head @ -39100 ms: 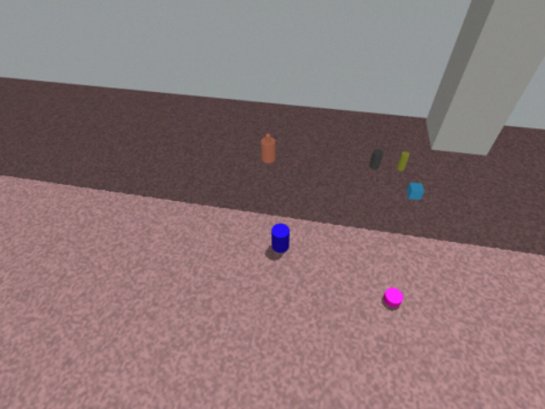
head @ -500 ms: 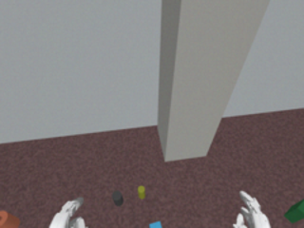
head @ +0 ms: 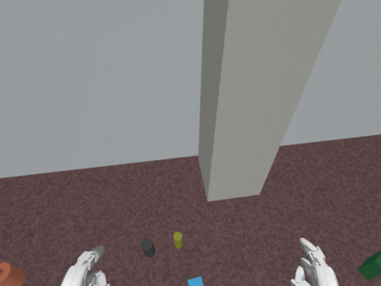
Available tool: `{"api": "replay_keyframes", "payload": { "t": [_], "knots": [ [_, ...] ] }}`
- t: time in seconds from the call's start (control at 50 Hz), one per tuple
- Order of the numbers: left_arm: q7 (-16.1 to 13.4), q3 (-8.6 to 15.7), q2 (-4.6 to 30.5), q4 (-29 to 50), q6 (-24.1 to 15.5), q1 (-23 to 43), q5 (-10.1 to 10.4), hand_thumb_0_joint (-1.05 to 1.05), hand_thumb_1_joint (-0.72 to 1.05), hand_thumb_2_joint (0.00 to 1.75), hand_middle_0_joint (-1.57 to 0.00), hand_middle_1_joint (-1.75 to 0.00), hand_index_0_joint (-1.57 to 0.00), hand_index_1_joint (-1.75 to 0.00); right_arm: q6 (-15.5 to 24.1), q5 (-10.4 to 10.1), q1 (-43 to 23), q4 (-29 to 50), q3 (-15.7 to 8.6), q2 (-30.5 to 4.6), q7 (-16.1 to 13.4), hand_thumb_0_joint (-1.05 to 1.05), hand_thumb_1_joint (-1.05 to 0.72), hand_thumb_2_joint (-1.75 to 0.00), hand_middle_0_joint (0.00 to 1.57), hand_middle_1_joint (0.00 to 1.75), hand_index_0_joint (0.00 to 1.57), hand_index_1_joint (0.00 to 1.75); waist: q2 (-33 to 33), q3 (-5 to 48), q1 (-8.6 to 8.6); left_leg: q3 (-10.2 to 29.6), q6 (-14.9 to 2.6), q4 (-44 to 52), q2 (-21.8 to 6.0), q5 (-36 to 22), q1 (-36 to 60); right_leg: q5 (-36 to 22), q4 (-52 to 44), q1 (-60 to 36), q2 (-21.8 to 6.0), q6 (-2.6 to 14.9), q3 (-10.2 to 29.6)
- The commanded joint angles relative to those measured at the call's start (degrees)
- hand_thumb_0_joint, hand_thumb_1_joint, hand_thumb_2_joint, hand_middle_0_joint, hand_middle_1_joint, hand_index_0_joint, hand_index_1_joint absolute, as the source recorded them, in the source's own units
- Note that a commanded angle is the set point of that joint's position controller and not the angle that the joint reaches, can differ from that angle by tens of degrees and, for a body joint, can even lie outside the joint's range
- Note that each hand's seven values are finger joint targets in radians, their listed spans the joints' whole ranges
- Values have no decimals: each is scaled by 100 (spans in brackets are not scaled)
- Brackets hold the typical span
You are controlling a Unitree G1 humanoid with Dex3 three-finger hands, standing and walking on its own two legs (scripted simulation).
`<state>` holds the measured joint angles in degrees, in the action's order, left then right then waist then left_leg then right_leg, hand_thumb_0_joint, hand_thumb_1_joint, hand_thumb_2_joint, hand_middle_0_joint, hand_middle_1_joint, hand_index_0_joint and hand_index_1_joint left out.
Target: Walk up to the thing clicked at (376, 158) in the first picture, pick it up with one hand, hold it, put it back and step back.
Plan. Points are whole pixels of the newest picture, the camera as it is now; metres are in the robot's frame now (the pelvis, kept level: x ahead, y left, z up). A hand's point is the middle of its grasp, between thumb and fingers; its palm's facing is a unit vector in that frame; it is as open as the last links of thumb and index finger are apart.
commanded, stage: home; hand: left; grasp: from above
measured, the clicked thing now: (148, 247) +0.45 +0.21 -0.66
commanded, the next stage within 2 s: stand in 0.68 s
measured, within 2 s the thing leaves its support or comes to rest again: neither
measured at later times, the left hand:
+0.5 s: hand out of the picture +0.17 +0.18 -0.04, palm faces +0.04 -0.98 -0.20, open 7.4 cm
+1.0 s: hand out of the picture +0.13 +0.23 -0.10, palm faces +0.03 -0.94 -0.33, open 7.4 cm
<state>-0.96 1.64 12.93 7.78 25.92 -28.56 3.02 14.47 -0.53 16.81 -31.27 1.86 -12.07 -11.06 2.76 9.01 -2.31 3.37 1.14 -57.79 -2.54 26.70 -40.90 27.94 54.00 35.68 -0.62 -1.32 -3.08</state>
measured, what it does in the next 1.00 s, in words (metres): stands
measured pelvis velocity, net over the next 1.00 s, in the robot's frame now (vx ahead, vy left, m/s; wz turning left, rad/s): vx -0.01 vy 0.00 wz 0.01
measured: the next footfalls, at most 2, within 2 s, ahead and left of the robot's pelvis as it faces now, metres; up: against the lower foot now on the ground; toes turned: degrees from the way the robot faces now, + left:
none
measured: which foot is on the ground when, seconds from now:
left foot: down 0.00-1.00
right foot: down 0.00-1.00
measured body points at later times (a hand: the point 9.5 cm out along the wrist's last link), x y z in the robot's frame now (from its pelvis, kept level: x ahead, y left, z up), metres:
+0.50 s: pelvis +0.01 +0.00 +0.00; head +0.02 +0.00 +0.45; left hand +0.16 +0.23 -0.03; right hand +0.16 -0.25 -0.06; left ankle +0.02 +0.13 -0.68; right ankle -0.01 -0.14 -0.68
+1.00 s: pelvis -0.01 +0.00 +0.02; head +0.01 +0.01 +0.47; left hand +0.13 +0.28 -0.07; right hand +0.12 -0.27 -0.09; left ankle +0.02 +0.13 -0.68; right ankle -0.01 -0.14 -0.68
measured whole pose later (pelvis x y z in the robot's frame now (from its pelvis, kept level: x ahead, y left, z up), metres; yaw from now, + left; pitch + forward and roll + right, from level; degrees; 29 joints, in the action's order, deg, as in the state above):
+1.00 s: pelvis -0.01 +0.00 +0.02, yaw +1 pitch +1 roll +0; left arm -1.6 2.1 16.5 -34.2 5.1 -12.5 -2.8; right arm 3.0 3.1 10.6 -47.7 -1.7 -16.4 -0.7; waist -0.5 -1.0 1.2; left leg 1.4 0.3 -47.1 -0.3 21.7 -26.5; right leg 24.7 46.8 23.1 -3.0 -1.7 -1.5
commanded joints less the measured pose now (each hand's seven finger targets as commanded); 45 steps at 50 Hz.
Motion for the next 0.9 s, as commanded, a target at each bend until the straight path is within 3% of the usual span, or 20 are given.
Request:
{"api": "replay_keyframes", "payload": {
  "t": [0.0,0.06,0.08,0.14,0.22,0.28,0.3,0.4,0.42,0.46,0.54,0.58,0.66,0.7,0.74,0.76,0.78,0.8,0.84,0.88],
  "knots": [
    [-75,372,615,1187,-287,179,-20,0,90,90,-20,-30,-20,-30,305,32,-391,888,-308,-735,-57,0,-90,-90,20,30,20,30,-21,568,24,-100,-167,917,196,-1155,832,-1144,-877,-93,198,109,-100],
    [-66,387,644,1138,-284,130,-27,0,90,90,-20,-30,-20,-30,280,36,-367,867,-316,-733,-64,0,-90,-90,20,30,20,30,-29,518,7,-143,-172,863,202,-1264,850,-1271,-893,-95,190,87,-73],
    [-59,268,520,948,-263,13,-44,0,90,90,-20,-30,-20,-30,273,37,-365,862,-306,-731,-61,0,-90,-90,20,30,20,30,-13,489,-52,-139,-167,879,196,-1318,894,-1323,-863,-65,198,88,-76],
    [-84,446,727,1328,-306,237,-41,0,90,90,-20,-30,-20,-30,259,31,-402,882,-322,-747,-53,0,-90,-90,20,30,20,30,110,392,51,-83,-139,981,171,-1123,816,-1078,-849,-8,216,128,-128],
    [-68,262,483,908,-242,-31,-17,0,90,90,-20,-30,-20,-30,244,25,-375,899,-293,-720,-45,0,-90,-90,20,30,20,30,-100,370,-34,-138,-178,888,204,-1126,786,-1156,-910,-42,192,92,-88],
    [-80,423,652,1184,-282,108,-25,0,90,90,-20,-30,-20,-30,227,30,-375,902,-331,-757,-31,0,-90,-90,20,30,20,30,86,564,23,-87,-139,932,167,-1300,885,-1241,-798,-86,221,128,-125],
    [-65,300,537,982,-259,-43,-37,0,90,90,-20,-30,-20,-30,219,27,-373,904,-330,-758,-28,0,-90,-90,20,30,20,30,13,561,4,-86,-144,911,167,-1414,916,-1334,-789,-89,217,124,-113],
    [-114,444,729,1262,-284,179,-34,0,90,90,-20,-30,-20,-30,211,27,-355,922,-330,-731,-47,0,-90,-90,20,30,20,30,-29,541,20,-159,-174,810,203,-1400,826,-1421,-863,-111,178,93,-71],
    [-70,171,382,735,-220,-128,-36,0,90,90,-20,-30,-20,-30,218,24,-367,929,-305,-734,-42,0,-90,-90,20,30,20,30,-131,365,-61,-130,-176,851,192,-1308,807,-1325,-860,-49,188,88,-86],
    [-93,418,679,1189,-271,145,-31,0,90,90,-20,-30,-20,-30,207,26,-381,941,-346,-758,-44,0,-90,-90,20,30,20,30,48,559,12,-142,-166,838,204,-1319,823,-1338,-861,-80,180,93,-74],
    [-71,267,467,933,-236,-86,-35,0,90,90,-20,-30,-20,-30,197,23,-394,972,-322,-725,-26,0,-90,-90,20,30,20,30,57,478,9,-90,-152,922,173,-1252,828,-1231,-816,-75,201,128,-107],
    [-96,420,677,1247,-280,154,-43,0,90,90,-20,-30,-20,-30,189,20,-386,943,-344,-757,-27,0,-90,-90,20,30,20,30,144,517,26,-75,-132,962,154,-1265,896,-1199,-784,-50,218,136,-126],
    [-79,239,467,956,-247,15,-23,0,90,90,-20,-30,-20,-30,195,24,-387,965,-313,-736,-21,0,-90,-90,20,30,20,30,4,385,-32,-43,-147,948,147,-1227,818,-1184,-794,-2,223,127,-143],
    [-109,438,735,1318,-283,235,-28,0,90,90,-20,-30,-20,-30,190,19,-389,958,-335,-766,-28,0,-90,-90,20,30,20,30,74,422,45,-87,-151,955,171,-1105,794,-1080,-842,-33,204,133,-120],
    [-85,315,599,1081,-251,87,-32,0,90,90,-20,-30,-20,-30,190,20,-387,964,-318,-739,-26,0,-90,-90,20,30,20,30,-15,381,-14,-105,-162,942,179,-1033,759,-1019,-871,-2,205,128,-117],
    [-305,362,1049,-929,-1457,1739,-681,0,90,90,-20,-30,-20,-30,-441,652,-755,-424,-533,-1346,316,0,-90,-90,20,30,20,30,-383,-922,431,103,-432,1380,46,-1921,669,-898,-1109,-1217,-252,262,232],
    [-260,471,1183,-1930,-1853,1244,-722,0,90,90,-20,-30,-20,-30,-667,677,-825,-533,-622,-1424,508,0,-90,-90,20,30,20,30,-754,-385,442,-81,-510,1280,129,-1875,1002,-826,-1358,-1372,-384,454,680],
    [-216,442,1289,-2146,-2044,1181,-701,0,90,90,-20,-30,-20,-30,-786,705,-876,-353,-647,-1453,600,0,-90,-90,20,30,20,30,-759,-463,360,17,-528,1300,140,-1793,1084,-925,-1502,-1059,-374,612,893],
    [-168,358,1308,-2642,-2277,1328,-734,0,90,90,-20,-30,-20,-30,-847,482,-737,-662,-638,-1357,821,0,-90,-90,20,30,20,30,-377,-105,357,31,-491,1442,145,-1893,1627,-1556,-1355,-1548,-482,528,856],
    [-136,401,1253,-3138,-2297,1600,-633,0,90,90,-20,-30,-20,-30,-905,349,-761,-850,-628,-1297,967,0,-90,-90,20,30,20,30,-513,-252,381,-9,-454,1610,167,-1568,1834,-1229,-1591,-1413,-499,430,779]
  ]
}}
